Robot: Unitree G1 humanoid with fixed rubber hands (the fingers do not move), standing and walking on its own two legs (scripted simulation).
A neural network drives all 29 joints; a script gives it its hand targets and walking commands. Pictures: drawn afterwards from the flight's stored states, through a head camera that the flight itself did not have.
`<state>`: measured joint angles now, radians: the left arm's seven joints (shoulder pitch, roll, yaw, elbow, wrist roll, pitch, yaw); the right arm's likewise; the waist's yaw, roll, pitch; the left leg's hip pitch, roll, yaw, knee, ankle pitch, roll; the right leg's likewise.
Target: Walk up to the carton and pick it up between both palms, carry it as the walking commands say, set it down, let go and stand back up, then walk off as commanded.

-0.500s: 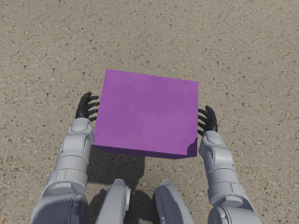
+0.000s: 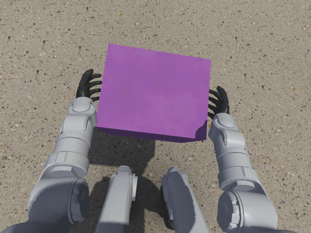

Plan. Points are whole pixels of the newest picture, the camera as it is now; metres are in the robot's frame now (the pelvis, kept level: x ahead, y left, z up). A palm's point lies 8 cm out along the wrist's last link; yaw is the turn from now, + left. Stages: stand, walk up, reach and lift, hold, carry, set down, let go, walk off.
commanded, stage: set down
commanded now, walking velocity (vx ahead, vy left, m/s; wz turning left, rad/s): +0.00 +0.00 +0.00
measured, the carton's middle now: (151, 102) +0.48 +0.00 -0.18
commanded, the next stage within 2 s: none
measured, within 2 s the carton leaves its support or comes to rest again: rests again in 1.38 s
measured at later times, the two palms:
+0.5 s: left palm (94, 104) +0.46 +0.17 -0.17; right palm (207, 117) +0.43 -0.18 -0.17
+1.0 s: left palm (100, 110) +0.48 +0.18 -0.29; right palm (194, 122) +0.45 -0.17 -0.29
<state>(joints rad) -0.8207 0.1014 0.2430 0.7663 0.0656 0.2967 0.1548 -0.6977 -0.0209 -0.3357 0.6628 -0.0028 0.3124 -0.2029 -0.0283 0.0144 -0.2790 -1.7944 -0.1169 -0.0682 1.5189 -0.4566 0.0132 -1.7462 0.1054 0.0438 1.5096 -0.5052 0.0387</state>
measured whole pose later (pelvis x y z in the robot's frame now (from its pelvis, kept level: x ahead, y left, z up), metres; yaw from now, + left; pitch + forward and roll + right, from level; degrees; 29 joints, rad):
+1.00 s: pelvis -0.07 -0.01 -0.14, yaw +0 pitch +28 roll -3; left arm -1.38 0.37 0.15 0.72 -0.08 0.38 0.16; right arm -1.23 -0.17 -0.29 0.54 0.15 0.41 -0.33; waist -0.01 -0.01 0.53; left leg -2.03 -0.13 -0.05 2.01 -0.46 -0.02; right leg -1.99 0.14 0.00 2.01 -0.52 0.06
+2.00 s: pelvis -0.03 +0.00 -0.20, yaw -2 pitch +36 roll -3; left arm -1.43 0.42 0.10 1.14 -0.12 0.18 0.05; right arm -1.22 -0.14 -0.40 0.82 0.06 0.19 -0.13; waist -0.02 0.01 0.26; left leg -2.30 -0.07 0.03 2.22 -0.55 0.06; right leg -2.25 0.11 0.01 2.22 -0.61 0.08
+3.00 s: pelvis -0.03 +0.01 -0.22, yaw -1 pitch +36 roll -4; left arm -1.44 0.43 0.19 1.15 -0.07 0.14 -0.04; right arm -1.30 -0.18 -0.43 0.93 0.00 0.17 -0.01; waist -0.05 0.00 0.27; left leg -2.34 -0.02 0.06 2.25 -0.54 0.09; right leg -2.28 0.07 0.00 2.25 -0.61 0.06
